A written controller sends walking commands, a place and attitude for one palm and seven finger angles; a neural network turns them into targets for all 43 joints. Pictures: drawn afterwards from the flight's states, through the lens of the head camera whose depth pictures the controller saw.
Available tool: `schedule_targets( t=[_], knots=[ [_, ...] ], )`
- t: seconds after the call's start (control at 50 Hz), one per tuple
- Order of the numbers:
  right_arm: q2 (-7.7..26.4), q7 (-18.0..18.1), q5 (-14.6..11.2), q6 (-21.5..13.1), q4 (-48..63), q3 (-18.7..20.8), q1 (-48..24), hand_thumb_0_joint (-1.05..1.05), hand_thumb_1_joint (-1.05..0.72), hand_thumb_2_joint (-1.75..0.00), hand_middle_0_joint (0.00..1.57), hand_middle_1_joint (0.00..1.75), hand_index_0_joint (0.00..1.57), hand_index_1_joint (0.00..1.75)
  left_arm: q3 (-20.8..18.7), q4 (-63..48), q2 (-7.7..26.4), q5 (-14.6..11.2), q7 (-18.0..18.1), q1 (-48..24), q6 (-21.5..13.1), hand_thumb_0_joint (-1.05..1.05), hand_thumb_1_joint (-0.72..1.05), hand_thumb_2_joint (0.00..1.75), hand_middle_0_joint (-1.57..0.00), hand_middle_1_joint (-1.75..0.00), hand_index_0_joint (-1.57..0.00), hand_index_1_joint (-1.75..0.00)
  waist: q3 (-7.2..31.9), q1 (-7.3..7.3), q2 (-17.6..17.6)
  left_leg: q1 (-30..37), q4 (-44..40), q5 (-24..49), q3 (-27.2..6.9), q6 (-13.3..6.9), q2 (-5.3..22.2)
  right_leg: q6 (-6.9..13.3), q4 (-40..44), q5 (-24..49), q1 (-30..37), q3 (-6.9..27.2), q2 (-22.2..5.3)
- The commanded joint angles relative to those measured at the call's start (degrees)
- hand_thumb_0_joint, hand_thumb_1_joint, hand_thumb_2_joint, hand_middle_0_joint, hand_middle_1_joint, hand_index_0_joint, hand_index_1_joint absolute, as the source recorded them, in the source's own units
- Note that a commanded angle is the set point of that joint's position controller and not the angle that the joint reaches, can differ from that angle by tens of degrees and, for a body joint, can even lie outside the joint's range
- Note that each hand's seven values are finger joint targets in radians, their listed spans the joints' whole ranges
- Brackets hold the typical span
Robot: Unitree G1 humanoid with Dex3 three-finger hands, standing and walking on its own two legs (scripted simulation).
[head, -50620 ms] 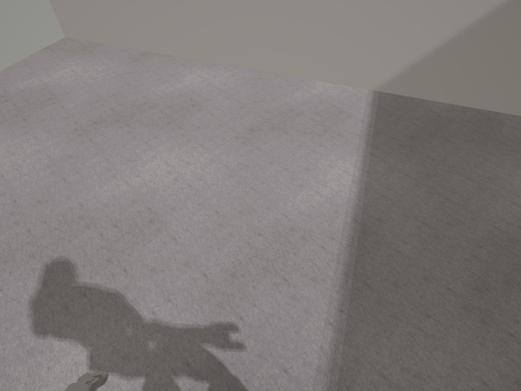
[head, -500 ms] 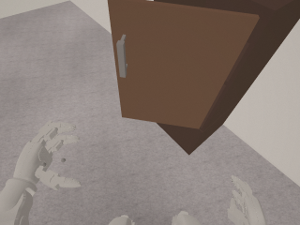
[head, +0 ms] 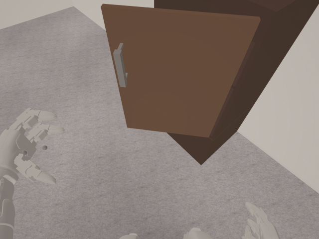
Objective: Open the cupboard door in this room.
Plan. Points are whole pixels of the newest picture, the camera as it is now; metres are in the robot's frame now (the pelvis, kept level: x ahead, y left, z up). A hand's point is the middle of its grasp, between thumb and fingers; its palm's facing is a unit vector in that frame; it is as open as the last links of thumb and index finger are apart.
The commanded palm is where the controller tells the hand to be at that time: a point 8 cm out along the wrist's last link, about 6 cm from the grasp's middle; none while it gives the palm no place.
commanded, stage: raise the hand with hooked fingers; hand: left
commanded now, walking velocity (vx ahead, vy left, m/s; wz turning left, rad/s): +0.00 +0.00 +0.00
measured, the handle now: (122, 65) +0.61 +0.16 +0.05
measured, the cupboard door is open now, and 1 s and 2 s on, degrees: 41 41 41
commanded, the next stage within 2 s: move the hooked fingers beside the handle in 0.42 s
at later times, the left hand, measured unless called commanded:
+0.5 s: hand (46, 154) +0.28 +0.27 +0.07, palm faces -0.05 -1.00 -0.04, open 13.9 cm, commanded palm +0.26 +0.32 +0.07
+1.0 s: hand (67, 123) +0.37 +0.26 +0.07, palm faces -0.09 -1.00 -0.03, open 13.9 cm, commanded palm +0.35 +0.30 +0.07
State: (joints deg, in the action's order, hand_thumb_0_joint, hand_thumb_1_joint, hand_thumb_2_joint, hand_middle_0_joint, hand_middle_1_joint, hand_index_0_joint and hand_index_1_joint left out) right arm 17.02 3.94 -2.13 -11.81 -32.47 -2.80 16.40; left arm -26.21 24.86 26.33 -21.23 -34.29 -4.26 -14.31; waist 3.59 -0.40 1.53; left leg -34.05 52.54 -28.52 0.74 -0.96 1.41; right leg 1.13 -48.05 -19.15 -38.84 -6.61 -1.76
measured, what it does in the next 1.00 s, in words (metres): stands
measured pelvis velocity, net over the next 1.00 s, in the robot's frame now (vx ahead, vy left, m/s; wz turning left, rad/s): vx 0.00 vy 0.01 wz -0.02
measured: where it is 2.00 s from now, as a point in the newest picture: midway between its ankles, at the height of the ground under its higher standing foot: outside the picture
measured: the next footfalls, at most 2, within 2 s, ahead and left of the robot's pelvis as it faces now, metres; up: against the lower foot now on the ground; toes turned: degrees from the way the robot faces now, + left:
none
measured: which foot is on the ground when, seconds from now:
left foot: down 0.00-1.00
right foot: down 0.00-1.00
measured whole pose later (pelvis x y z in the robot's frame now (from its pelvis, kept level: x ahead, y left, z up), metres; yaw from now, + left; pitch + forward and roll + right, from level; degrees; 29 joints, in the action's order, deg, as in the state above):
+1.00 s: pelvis +0.00 +0.01 +0.00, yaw -1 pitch +13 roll -2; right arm 16.5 3.4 -1.3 -9.5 -32.0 -2.7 18.8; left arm -24.0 37.5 26.4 -16.0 -30.5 -19.5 -15.7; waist 3.8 -2.6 0.5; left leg -37.4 52.2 -27.9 2.2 -1.7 0.9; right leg 0.3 -47.8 -18.0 -42.7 -5.0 -2.0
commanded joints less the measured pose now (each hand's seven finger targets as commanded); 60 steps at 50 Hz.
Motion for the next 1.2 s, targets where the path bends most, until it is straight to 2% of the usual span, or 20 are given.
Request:
schedule_targets(
  t=[0.0,0.08,0.16,0.26,0.36,0.46,0.5,0.54,0.58,0.64,0.72,0.8,0.86,0.9,0.96,1.04,1.08,1.12,1.14,1.18],
  knots=[
    [8.6,0.3,-0.3,-3.1,9.2,3.8,-0.9,0.00,-0.90,-0.90,0.20,0.30,0.20,0.30,-4.2,-8.9,13.4,-1.7,-1.7,-7.2,-2.0,0.00,-0.50,0.30,-0.30,-1.20,-0.30,-1.20,16.2,0.39,0.8,-1.0,-9.1,20.0,-1.3,0.0,-1.8,0.5,5.7,11.0,17.8,5.6,1.4],
    [8.3,-0.1,0.3,-3.2,9.6,3.7,-0.8,0.00,-0.90,-0.90,0.20,0.30,0.20,0.30,-7.3,-11.3,15.9,-2.2,0.3,-8.1,-4.9,0.00,-0.50,0.30,-0.30,-1.20,-0.30,-1.20,16.0,0.80,-0.5,-2.4,-9.1,18.3,-1.2,0.0,-1.7,0.7,6.0,8.6,18.9,6.7,1.5],
    [8.3,0.2,0.3,-3.2,9.2,3.7,-0.6,0.00,-0.90,-0.90,0.20,0.30,0.20,0.30,-7.0,-11.5,15.7,-1.8,1.8,-10.2,-6.5,0.00,-0.50,0.30,-0.30,-1.20,-0.30,-1.20,13.8,0.22,2.3,-2.6,-9.0,15.4,-0.8,0.0,-1.8,0.7,6.5,4.8,17.0,7.3,1.5],
    [8.2,0.6,0.1,-3.6,9.2,3.7,-0.5,0.00,-0.90,-0.90,0.20,0.30,0.20,0.30,-4.6,-12.5,14.5,-0.6,1.2,-9.9,-6.3,0.00,-0.50,0.30,-0.30,-1.20,-0.30,-1.20,14.8,-0.13,4.9,-0.4,-9.9,15.7,-1.2,-0.1,-1.6,0.8,6.3,5.7,16.7,6.4,1.6],
    [8.4,1.0,0.0,-3.8,8.9,3.4,-0.7,0.00,-0.90,-0.90,0.20,0.30,0.20,0.30,-5.3,-10.1,14.6,-1.5,0.7,-9.5,-5.3,0.00,-0.50,0.30,-0.30,-1.20,-0.30,-1.20,12.5,-0.34,1.2,-1.5,-10.1,14.8,-1.7,0.0,-1.5,0.6,6.8,4.9,16.0,5.9,1.9],
    [8.5,1.1,-0.1,-3.8,8.8,3.2,-0.7,0.00,-0.90,-0.90,0.20,0.30,0.20,0.30,-4.4,-7.9,13.7,-1.7,0.1,-11.1,-4.8,0.00,-0.50,0.30,-0.30,-1.20,-0.30,-1.20,11.9,-0.31,2.1,-1.3,-10.1,14.3,-1.7,0.2,-1.6,0.8,6.3,4.5,14.9,5.6,2.0],
    [8.3,1.0,-0.1,-4.0,8.8,3.4,-0.6,0.00,-0.90,-0.90,0.20,0.30,0.20,0.30,-3.8,-9.2,13.4,-1.2,-0.2,-11.1,-4.9,0.00,-0.50,0.30,-0.30,-1.20,-0.30,-1.20,14.1,-0.27,2.7,0.0,-10.3,16.1,-1.9,0.2,-1.6,0.6,5.8,6.9,15.3,5.1,1.9],
    [8.4,1.3,-0.1,-4.0,8.2,3.4,-0.2,0.00,-0.90,-0.90,0.20,0.30,0.20,0.30,-2.2,-8.6,12.8,-0.6,0.1,-15.7,-4.9,0.00,-0.50,0.30,-0.30,-1.20,-0.30,-1.20,13.9,-1.53,1.2,-0.3,-9.9,15.0,-2.1,0.2,-1.5,0.2,5.7,6.0,13.7,5.0,1.9],
    [8.7,1.7,0.1,-3.7,7.2,3.3,0.4,0.00,-0.90,-0.90,0.20,0.30,0.20,0.30,-2.8,-8.0,14.6,-0.5,0.1,-21.1,-5.3,0.00,-0.50,0.30,-0.30,-1.20,-0.30,-1.20,14.4,-1.88,2.0,-0.1,-9.4,15.4,-2.4,0.4,-1.4,0.5,5.1,6.5,13.2,5.1,2.1],
    [8.5,1.9,0.1,-3.9,6.6,3.4,0.7,0.00,-0.90,-0.90,0.20,0.30,0.20,0.30,-0.8,-7.0,13.2,0.6,0.9,-24.9,-5.6,0.00,-0.50,0.30,-0.30,-1.20,-0.30,-1.20,15.4,-2.20,4.3,1.6,-9.7,16.7,-2.9,0.8,-1.4,0.6,4.3,7.1,11.5,4.2,1.9],
    [8.5,1.6,0.3,-3.4,6.4,3.4,1.8,0.00,-0.90,-0.90,0.20,0.30,0.20,0.30,0.0,-5.8,13.1,2.0,2.2,-25.5,-4.9,0.00,-0.50,0.30,-0.30,-1.20,-0.30,-1.20,18.3,-1.58,5.6,3.7,-9.6,22.6,-3.4,1.8,-1.1,0.8,3.2,10.7,11.5,3.5,1.9],
    [8.8,1.0,0.4,-1.7,6.5,3.3,2.5,0.00,-0.90,-0.90,0.20,0.30,0.20,0.30,-2.5,1.7,15.3,2.7,3.3,-26.0,-3.3,0.00,-0.50,0.30,-0.30,-1.20,-0.30,-1.20,16.4,-1.35,1.0,-0.7,-9.6,21.1,-2.7,1.6,-1.1,0.6,3.2,10.9,12.3,3.6,1.8],
    [9.0,0.6,0.7,-0.7,6.9,3.3,3.0,0.00,-0.90,-0.90,0.20,0.30,0.20,0.30,-3.6,2.7,16.9,3.2,3.8,-28.8,-3.7,0.00,-0.50,0.30,-0.30,-1.20,-0.30,-1.20,17.8,-0.89,3.3,-0.9,-9.3,22.5,-2.4,1.7,-1.2,1.0,2.7,12.2,13.1,4.0,1.8],
    [8.6,0.2,0.7,-0.3,7.4,3.6,3.8,0.00,-0.90,-0.90,0.20,0.30,0.20,0.30,-3.2,0.2,16.6,3.4,3.9,-28.9,-4.8,0.00,-0.50,0.30,-0.30,-1.20,-0.30,-1.20,21.9,-0.48,5.0,1.5,-9.0,27.0,-2.4,2.0,-1.0,0.8,2.3,14.8,14.1,4.2,1.8],
    [8.7,0.0,0.8,0.5,6.7,3.7,5.1,0.00,-0.90,-0.90,0.20,0.30,0.20,0.30,-0.4,1.0,14.5,3.6,3.9,-33.3,-5.8,0.00,-0.50,0.30,-0.30,-1.20,-0.30,-1.20,21.6,-2.41,4.4,2.2,-8.2,28.7,-2.5,2.0,-0.6,0.6,2.2,15.7,12.2,4.1,2.2],
    [9.3,0.2,0.6,1.6,5.1,3.9,6.1,0.00,-0.90,-0.90,0.20,0.30,0.20,0.30,0.2,7.1,14.4,4.4,4.4,-39.8,-5.9,0.00,-0.50,0.30,-0.30,-1.20,-0.30,-1.20,19.2,-3.97,2.2,-0.3,-8.8,21.1,-2.6,1.4,-0.7,0.4,3.0,11.4,9.9,4.1,2.1],
    [9.6,0.3,0.6,2.4,4.6,3.9,7.0,0.00,-0.90,-0.90,0.20,0.30,0.20,0.30,-1.3,9.8,17.1,5.1,4.4,-42.0,-5.8,0.00,-0.50,0.30,-0.30,-1.20,-0.30,-1.20,20.4,-3.76,1.6,-1.3,-8.4,20.8,-2.3,1.0,-0.9,0.5,2.8,12.0,11.2,4.6,2.1],
    [9.3,0.2,0.8,2.9,4.4,3.9,7.4,0.00,-0.90,-0.90,0.20,0.30,0.20,0.30,-0.5,9.7,17.2,6.2,4.8,-44.4,-6.4,0.00,-0.50,0.30,-0.30,-1.20,-0.30,-1.20,22.2,-3.57,4.8,0.0,-8.3,23.1,-2.5,1.2,-0.9,0.6,2.3,13.0,10.9,4.6,1.9],
    [9.1,0.0,0.9,3.1,4.4,4.0,7.6,0.00,-0.90,-0.90,0.20,0.30,0.20,0.30,0.5,9.7,16.1,6.4,5.0,-45.1,-6.6,0.00,-0.50,0.30,-0.30,-1.20,-0.30,-1.20,23.1,-3.89,4.4,0.5,-7.9,24.1,-2.2,1.1,-1.0,0.4,2.4,14.3,11.3,4.8,1.9],
    [9.2,-0.1,1.1,3.9,4.2,4.1,8.7,0.00,-0.90,-0.90,0.20,0.30,0.20,0.30,-1.7,9.9,18.9,6.6,5.2,-45.4,-7.3,0.00,-0.50,0.30,-0.30,-1.20,-0.30,-1.20,25.9,-3.43,4.8,1.2,-7.0,28.1,-2.2,1.2,-0.8,0.4,1.7,17.3,12.6,5.1,2.1]
  ],
)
